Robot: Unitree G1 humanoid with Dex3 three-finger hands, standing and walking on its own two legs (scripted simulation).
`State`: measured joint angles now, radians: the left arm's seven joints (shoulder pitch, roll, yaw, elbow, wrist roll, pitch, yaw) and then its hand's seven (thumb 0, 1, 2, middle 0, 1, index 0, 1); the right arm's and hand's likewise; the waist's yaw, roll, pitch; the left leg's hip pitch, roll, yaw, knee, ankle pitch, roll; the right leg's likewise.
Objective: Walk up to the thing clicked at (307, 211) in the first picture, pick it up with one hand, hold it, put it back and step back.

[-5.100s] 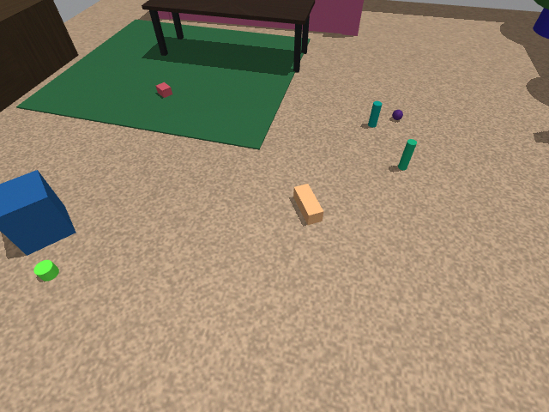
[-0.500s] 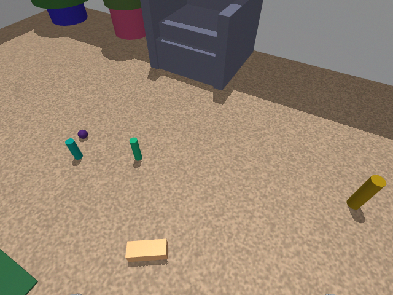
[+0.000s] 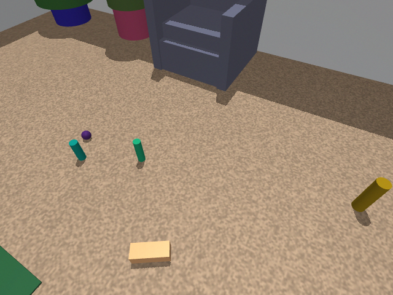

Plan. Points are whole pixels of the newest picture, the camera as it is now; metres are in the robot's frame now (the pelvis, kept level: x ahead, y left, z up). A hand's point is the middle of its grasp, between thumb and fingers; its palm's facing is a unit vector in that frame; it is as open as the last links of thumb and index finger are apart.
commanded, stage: stand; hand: left
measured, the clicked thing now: (150, 252) +0.43 +0.24 -0.75
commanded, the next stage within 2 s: none
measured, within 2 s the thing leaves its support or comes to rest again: neither
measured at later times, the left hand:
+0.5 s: hand out of the picture +0.09 +0.26 -0.15, palm faces +0.00 -0.94 -0.35, open 7.4 cm
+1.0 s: hand out of the picture +0.09 +0.26 -0.15, palm faces +0.00 -0.94 -0.35, open 7.4 cm
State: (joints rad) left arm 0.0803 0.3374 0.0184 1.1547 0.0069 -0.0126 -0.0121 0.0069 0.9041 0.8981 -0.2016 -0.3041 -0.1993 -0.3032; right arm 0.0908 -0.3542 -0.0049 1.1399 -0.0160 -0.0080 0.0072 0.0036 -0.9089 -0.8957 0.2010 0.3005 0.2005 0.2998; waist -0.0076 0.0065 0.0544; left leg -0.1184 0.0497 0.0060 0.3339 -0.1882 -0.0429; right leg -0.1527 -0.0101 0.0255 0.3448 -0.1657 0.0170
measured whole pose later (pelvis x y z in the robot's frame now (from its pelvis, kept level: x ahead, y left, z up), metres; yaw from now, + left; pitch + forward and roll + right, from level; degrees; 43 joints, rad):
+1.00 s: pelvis +0.02 +0.00 +0.00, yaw +1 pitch -1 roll +0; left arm 0.09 0.35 0.01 1.14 0.01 -0.01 0.00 0.01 0.90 0.90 -0.20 -0.30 -0.20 -0.30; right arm 0.10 -0.36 0.00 1.13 -0.01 0.00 0.00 0.00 -0.91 -0.90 0.20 0.30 0.20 0.30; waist 0.00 0.01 0.05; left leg -0.09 0.05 -0.01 0.31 -0.20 -0.04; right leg -0.12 -0.02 0.01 0.33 -0.19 0.02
